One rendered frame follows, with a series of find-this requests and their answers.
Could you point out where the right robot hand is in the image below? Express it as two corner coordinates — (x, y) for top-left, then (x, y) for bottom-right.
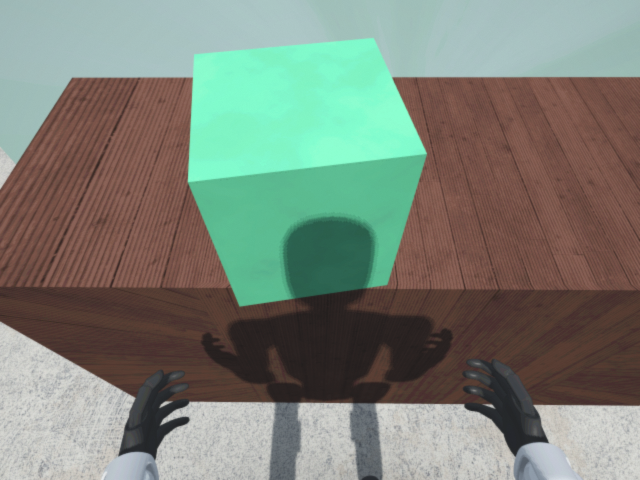
(462, 359), (549, 457)

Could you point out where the left robot forearm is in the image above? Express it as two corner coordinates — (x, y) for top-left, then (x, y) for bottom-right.
(101, 452), (159, 480)

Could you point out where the right robot forearm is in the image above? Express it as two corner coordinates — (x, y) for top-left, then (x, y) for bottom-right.
(513, 442), (583, 480)

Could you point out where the pedestal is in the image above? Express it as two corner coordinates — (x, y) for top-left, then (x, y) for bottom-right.
(0, 77), (640, 406)

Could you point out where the left robot hand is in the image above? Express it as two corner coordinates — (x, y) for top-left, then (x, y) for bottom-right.
(118, 370), (190, 460)

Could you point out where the carton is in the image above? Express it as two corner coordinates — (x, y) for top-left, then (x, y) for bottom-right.
(188, 38), (427, 306)

